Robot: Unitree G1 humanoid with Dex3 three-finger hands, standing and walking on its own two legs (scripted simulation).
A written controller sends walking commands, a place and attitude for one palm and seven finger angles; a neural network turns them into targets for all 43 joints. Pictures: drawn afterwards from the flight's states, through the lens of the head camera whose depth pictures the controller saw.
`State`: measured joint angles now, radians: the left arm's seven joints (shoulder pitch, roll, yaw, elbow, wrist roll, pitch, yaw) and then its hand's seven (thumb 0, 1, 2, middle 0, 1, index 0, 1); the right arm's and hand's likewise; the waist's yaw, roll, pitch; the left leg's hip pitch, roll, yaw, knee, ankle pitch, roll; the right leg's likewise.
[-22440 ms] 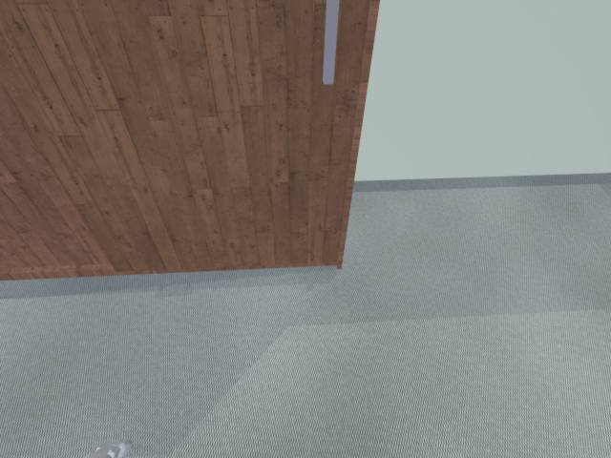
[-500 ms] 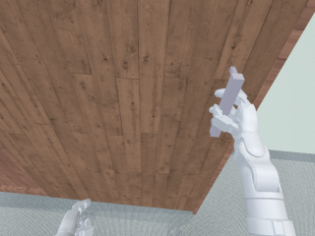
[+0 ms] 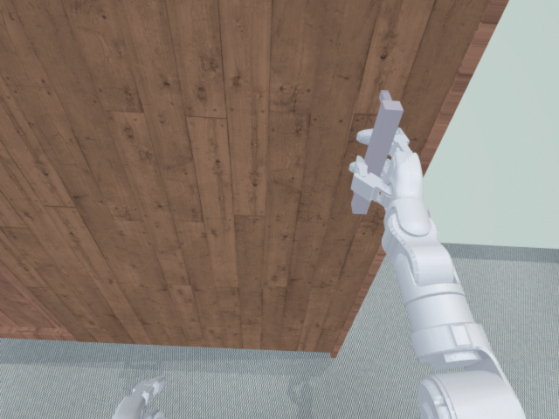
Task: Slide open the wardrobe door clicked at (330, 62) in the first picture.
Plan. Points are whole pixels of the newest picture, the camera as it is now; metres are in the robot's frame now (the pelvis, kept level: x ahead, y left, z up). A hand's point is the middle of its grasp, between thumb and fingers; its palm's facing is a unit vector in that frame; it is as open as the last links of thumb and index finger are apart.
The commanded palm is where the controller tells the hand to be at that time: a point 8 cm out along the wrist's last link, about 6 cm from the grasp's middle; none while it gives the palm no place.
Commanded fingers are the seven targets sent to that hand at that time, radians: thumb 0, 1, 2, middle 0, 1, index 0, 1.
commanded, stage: tug the door sideways, standing still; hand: right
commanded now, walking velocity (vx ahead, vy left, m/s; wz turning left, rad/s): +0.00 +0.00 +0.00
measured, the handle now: (371, 156) +0.46 -0.12 +0.16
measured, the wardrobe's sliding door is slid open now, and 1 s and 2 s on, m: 0.00 0.00 0.20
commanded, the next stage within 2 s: step sideways, sliding the door along in 0.04 s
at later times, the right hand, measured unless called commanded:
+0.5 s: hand (356, 179) +0.41 -0.09 +0.16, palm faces +0.13 +0.99 -0.10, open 6.2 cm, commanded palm +0.39 -0.09 +0.17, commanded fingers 0.00 -0.90 -0.90 0.45 1.40 0.45 1.40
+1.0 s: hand (349, 174) +0.43 -0.08 +0.15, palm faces +0.43 +0.90 -0.09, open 6.5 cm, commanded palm +0.39 -0.04 +0.16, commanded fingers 0.00 -0.90 -0.90 0.45 1.40 0.45 1.40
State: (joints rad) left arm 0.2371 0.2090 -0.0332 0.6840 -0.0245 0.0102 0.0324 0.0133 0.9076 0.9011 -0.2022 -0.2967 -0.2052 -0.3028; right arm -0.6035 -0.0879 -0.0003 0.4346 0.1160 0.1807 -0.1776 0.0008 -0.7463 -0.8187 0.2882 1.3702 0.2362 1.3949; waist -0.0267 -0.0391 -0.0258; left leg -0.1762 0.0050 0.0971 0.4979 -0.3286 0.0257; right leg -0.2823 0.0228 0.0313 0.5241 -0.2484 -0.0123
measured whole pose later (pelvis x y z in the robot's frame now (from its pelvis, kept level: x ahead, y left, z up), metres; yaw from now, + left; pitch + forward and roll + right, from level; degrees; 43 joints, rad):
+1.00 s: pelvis +0.09 +0.17 -0.02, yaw -9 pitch -4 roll +2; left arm 0.05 0.17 -0.01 0.56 -0.04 -0.11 0.01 0.01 0.91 0.90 -0.20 -0.30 -0.21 -0.30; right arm -0.43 -0.21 -0.11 0.01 0.10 -0.04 -0.15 -0.05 -0.68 -0.85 0.45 1.40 0.20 1.34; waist -0.14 -0.08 0.28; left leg -0.31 0.06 0.07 0.62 -0.20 -0.05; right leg -0.23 -0.23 0.09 0.74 -0.40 0.09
